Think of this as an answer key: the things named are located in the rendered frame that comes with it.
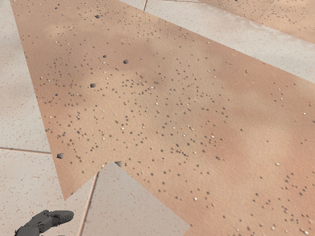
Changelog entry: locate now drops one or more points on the left robot hand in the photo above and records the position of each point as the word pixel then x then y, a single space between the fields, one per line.
pixel 44 221

